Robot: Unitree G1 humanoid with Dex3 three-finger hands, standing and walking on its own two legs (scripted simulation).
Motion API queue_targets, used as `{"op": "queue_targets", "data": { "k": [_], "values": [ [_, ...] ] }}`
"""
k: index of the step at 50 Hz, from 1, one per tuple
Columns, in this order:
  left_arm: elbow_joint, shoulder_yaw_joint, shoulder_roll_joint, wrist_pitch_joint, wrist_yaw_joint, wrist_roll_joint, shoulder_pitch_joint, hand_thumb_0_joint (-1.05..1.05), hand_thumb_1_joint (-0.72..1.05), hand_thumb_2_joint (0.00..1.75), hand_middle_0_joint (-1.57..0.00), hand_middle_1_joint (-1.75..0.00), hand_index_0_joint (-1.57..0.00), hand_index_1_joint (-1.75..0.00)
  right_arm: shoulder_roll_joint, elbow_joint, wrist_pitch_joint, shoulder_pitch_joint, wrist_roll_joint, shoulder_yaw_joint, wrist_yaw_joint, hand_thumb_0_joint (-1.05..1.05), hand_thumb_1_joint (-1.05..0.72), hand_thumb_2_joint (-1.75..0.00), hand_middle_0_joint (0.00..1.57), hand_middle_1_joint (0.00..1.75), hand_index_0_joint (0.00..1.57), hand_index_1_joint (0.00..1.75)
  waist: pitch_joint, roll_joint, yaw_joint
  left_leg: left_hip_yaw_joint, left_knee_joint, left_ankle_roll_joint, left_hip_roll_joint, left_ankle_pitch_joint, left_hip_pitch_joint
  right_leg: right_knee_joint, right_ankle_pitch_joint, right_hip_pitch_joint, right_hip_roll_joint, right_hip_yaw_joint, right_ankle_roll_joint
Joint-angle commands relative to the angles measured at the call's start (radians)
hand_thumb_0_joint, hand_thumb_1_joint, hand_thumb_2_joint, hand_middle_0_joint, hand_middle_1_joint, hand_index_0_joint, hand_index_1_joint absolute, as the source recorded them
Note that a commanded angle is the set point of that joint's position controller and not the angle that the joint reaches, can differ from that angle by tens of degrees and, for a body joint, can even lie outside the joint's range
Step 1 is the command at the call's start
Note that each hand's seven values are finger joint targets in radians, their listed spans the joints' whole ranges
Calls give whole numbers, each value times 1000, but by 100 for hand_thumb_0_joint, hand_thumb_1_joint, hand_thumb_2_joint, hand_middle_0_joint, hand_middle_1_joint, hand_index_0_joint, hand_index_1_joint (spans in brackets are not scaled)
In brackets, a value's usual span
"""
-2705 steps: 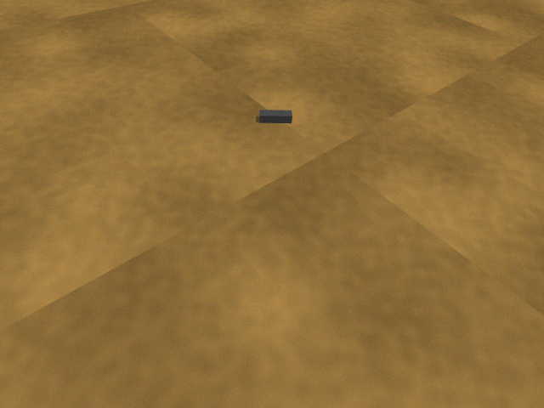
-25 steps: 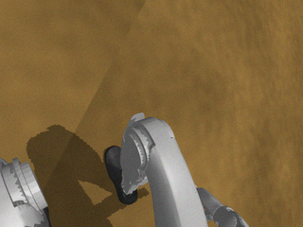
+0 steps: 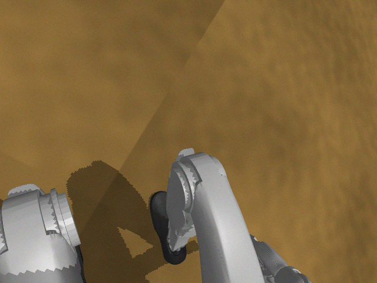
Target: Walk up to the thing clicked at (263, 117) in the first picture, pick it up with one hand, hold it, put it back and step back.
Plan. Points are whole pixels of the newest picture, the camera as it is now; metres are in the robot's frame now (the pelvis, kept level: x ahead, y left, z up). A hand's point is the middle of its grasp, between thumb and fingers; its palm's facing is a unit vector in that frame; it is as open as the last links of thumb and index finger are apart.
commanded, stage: go down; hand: left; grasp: from above
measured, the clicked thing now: out of the picture +0.45 +0.43 -0.29
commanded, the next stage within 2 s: none
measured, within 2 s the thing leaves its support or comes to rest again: neither
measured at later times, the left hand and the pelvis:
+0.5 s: hand out of the picture +0.40 +0.44 +0.01, palm faces -0.42 -0.18 -0.89, open 14.0 cm; pelvis -0.01 +0.00 +0.08, yaw +7 degrees
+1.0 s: hand out of the picture +0.39 +0.44 +0.10, palm faces -0.41 -0.17 -0.90, open 14.0 cm; pelvis -0.01 -0.01 +0.15, yaw +9 degrees
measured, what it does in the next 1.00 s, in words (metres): rises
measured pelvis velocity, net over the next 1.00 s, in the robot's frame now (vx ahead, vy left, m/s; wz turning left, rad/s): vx -0.01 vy -0.01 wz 0.15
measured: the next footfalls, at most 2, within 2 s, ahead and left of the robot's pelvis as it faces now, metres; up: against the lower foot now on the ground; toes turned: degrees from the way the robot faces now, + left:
none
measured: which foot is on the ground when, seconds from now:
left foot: down 0.00-1.00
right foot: down 0.00-1.00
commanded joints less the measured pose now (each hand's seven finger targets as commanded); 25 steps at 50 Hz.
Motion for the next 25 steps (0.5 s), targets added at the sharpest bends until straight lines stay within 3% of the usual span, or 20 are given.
{"op": "queue_targets", "data": {
  "k": [1, 3, 4, 8, 13, 18, 22, 25],
  "values": [
    [-286, 21, 266, 30, -63, -44, -200, 0, -50, 96, -5, -109, -7, -107, -301, -16, 36, 191, 37, -158, -22, 0, -90, -89, 20, 30, 20, 30, -757, 598, 26, 102, -329, -23, 19, 268, 641, -190, 232, 258, 25, -68, -96],
    [-346, 17, 231, 44, -109, -68, -165, 0, -49, 95, -5, -109, -7, -106, -294, -20, 60, 197, 56, -184, -27, 0, -90, -89, 20, 30, 20, 30, -784, 583, 60, 100, -363, -24, 16, 270, 671, -204, 224, 244, 21, -60, -101],
    [-415, 1, 202, 48, -130, -83, -195, 0, -49, 96, -5, -108, -7, -106, -286, -29, 70, 206, 63, -197, -29, 0, -90, -89, 20, 30, 20, 30, -814, 582, 48, 108, -373, -21, 14, 268, 685, -225, 222, 264, 20, -50, -103],
    [-527, 28, 199, 67, -204, -135, -194, 0, -49, 95, -6, -108, -7, -106, -265, -35, 114, 227, 95, -237, -53, 0, -90, -89, 20, 30, 20, 30, -856, 522, 79, 124, -435, -11, 2, 259, 708, -289, 224, 312, 11, -19, -104],
    [-523, -10, 121, 60, -307, -171, -156, 0, -52, 99, -5, -105, -6, -104, -225, -14, 146, 232, 110, -249, -84, 0, -89, -89, 20, 30, 20, 30, -797, 431, 66, 121, -497, 6, -4, 197, 703, -343, 178, 307, 6, 5, -103],
    [-536, -8, 122, 25, -346, -190, -162, 0, -53, 99, -5, -105, -5, -105, -200, -16, 154, 217, 126, -250, -109, 0, -89, -89, 20, 30, 20, 30, -791, 413, 81, 118, -582, 13, 1, 101, 719, -384, 144, 340, 2, 22, -96],
    [-554, 26, 146, -2, -346, -203, -165, 0, -52, 98, -5, -107, -6, -106, -175, -19, 157, 226, 132, -252, -127, 0, -90, -90, 20, 30, 20, 30, -860, 403, 99, 152, -615, 18, -1, 148, 760, -430, 190, 435, -4, 44, -85],
    [-559, 57, 182, -12, -338, -189, -172, 0, -53, 99, -5, -105, -6, -105, -180, -15, 161, 224, 140, -256, -140, 0, -90, -90, 20, 30, 20, 30, -887, 421, 108, 132, -659, 13, 4, 167, 828, -435, 198, 428, -6, 41, -86]
  ]
}}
